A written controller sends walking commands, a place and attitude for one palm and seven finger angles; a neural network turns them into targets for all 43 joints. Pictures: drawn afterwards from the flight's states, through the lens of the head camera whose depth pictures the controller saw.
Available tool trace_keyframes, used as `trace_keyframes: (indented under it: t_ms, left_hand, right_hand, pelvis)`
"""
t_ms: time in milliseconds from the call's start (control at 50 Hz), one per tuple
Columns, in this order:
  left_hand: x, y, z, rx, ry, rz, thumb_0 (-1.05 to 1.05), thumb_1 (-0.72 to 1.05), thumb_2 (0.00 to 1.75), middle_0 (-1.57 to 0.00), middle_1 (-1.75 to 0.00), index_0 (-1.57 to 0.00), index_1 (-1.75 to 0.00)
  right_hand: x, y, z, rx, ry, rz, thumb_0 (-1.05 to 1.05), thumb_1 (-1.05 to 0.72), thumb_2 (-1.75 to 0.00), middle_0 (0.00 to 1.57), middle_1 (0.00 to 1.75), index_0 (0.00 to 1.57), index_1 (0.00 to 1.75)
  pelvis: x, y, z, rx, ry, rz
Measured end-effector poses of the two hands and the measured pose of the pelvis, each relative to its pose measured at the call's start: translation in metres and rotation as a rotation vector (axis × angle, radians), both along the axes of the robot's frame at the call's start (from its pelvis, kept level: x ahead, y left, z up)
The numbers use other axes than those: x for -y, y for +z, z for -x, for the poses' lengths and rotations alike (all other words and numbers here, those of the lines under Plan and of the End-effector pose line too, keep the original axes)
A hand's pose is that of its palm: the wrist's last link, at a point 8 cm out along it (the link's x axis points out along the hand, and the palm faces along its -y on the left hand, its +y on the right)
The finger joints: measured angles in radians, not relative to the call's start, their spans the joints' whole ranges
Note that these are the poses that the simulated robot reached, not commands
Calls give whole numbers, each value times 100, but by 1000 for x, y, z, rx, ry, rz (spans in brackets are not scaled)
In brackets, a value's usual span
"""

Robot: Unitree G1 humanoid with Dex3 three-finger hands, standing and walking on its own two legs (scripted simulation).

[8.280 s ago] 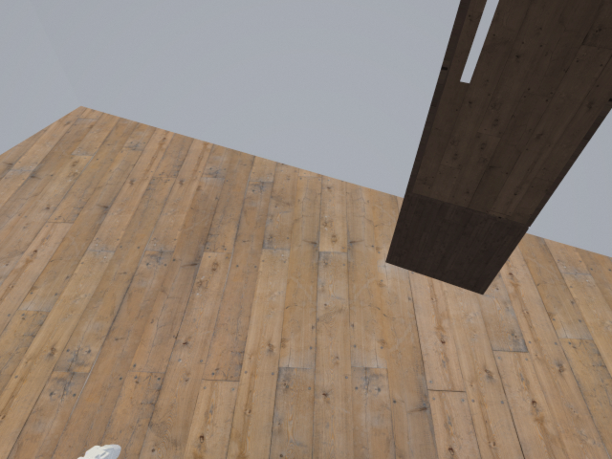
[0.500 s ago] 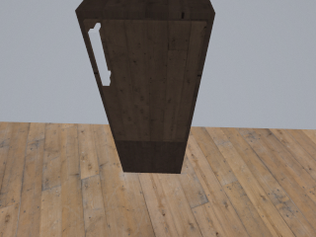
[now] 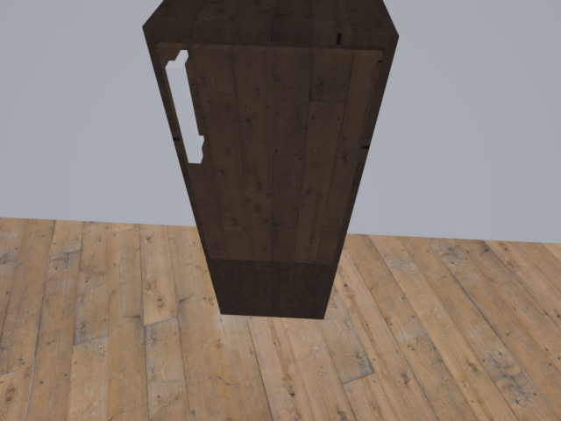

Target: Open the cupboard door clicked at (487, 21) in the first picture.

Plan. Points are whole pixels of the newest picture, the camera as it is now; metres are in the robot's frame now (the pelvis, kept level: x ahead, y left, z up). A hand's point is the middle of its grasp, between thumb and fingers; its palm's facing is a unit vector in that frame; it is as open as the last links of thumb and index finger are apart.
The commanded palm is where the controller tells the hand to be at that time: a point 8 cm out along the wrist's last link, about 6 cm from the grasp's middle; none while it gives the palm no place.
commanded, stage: come to a stop and stand still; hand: left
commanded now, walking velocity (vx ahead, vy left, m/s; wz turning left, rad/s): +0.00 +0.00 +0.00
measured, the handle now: (189, 110) +0.55 +0.19 +0.16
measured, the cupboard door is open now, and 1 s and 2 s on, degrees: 0 0 0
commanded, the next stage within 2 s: look again from close up in 0.02 s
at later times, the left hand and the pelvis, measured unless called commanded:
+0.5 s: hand out of the picture +0.03 +0.26 -0.17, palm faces +0.03 -0.96 -0.28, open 7.4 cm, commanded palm none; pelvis -0.04 +0.04 -0.01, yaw +0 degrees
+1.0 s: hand out of the picture -0.13 +0.24 -0.17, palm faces +0.03 -0.98 -0.21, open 7.4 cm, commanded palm none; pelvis -0.08 +0.05 +0.00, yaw +0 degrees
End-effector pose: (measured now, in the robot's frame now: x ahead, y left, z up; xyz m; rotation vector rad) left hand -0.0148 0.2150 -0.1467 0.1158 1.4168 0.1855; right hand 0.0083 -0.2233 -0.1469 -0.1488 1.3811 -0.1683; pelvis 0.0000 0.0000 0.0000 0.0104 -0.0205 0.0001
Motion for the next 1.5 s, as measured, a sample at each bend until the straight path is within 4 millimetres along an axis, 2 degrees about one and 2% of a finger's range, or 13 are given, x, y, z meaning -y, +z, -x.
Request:
trace_keyframes:
  t_ms: [160, 300, 440, 580, 700, 840, 1020, 1100, 1160, 1240, 1340, 1420, 1500]
  left_hand:
    - [-10, 3, -8, 21, -34, -12, 1, 91, 90, -20, -30, -20, -30]
    - [-45, 6, -22, 118, -53, -79, 1, 91, 90, -20, -30, -20, -30]
    - [-77, 8, -32, 210, -75, -102, 1, 91, 90, -20, -30, -20, -30]
    - [-98, 12, -24, 255, -95, -99, 1, 91, 90, -20, -30, -20, -30]
    - [-111, 13, 4, 217, -96, -100, 1, 91, 90, -20, -30, -20, -30]
    - [-112, 9, 53, 102, -72, -95, 1, 91, 90, -20, -30, -20, -30]
    - [-67, 4, 130, -88, -2, -1, 1, 91, 90, -19, -30, -19, -30]
    - [-41, 0, 159, -141, 54, 40, 1, 91, 90, -20, -30, -20, -30]
    - [-28, -9, 171, -181, 78, 77, 1, 91, 90, -20, -30, -20, -30]
    - [-18, -15, 156, -189, 43, 112, 1, 91, 90, -20, -30, -20, -30]
    - [-16, -5, 98, -47, -1, 85, 1, 91, 90, -20, -30, -20, -30]
    - [-12, 2, 56, 78, -19, 30, 1, 92, 90, -20, -30, -20, -30]
    - [-8, 3, 49, 117, 10, -18, 2, 93, 90, -20, -30, -20, -30]
  right_hand:
    - [-1, 0, -4, 12, 14, -6, 1, -93, -90, 20, 30, 20, 30]
    - [2, 2, -24, 131, 28, 34, 1, -92, -90, 20, 30, 20, 30]
    - [-6, 15, -43, 257, 55, 72, 0, -91, -90, 20, 30, 20, 30]
    - [-16, 27, -34, 304, 87, 83, 0, -91, -90, 20, 30, 20, 30]
    - [-19, 29, -6, 263, 85, 88, 0, -91, -90, 20, 30, 20, 30]
    - [-19, 23, 36, 161, 51, 88, 0, -91, -90, 20, 30, 20, 30]
    - [-36, 9, 88, 15, -9, 26, 0, -91, -90, 20, 30, 20, 30]
    - [-41, 4, 98, -18, -17, 7, 0, -91, -90, 20, 30, 20, 30]
    - [-47, -1, 99, -6, -28, 6, 0, -91, -90, 20, 30, 20, 30]
    - [-55, -5, 106, 15, -67, -2, 0, -91, -90, 20, 30, 20, 30]
    - [-54, -3, 118, -8, -100, -37, 0, -91, -90, 20, 30, 20, 30]
    - [-40, -9, 120, -34, -106, -58, 0, -91, -90, 20, 30, 20, 30]
    - [-19, -13, 105, -44, -92, -61, 0, -91, -90, 20, 30, 20, 30]
  pelvis:
    - [-4, 0, 0, -7, 3, 5]
    - [-18, -8, 8, -14, 6, 12]
    - [-36, -11, 27, 20, -7, 18]
    - [-50, -8, 49, 30, -5, 28]
    - [-57, -5, 64, 25, -2, 28]
    - [-61, -2, 74, 19, -2, 29]
    - [-51, 1, 78, 18, -3, 30]
    - [-46, -3, 78, 18, 4, 34]
    - [-48, -9, 74, 22, 12, 45]
    - [-48, -12, 71, 25, -17, 34]
    - [-36, -3, 69, 11, -31, 22]
    - [-20, -4, 64, 6, -29, 16]
    - [-5, -7, 59, 1, -20, 15]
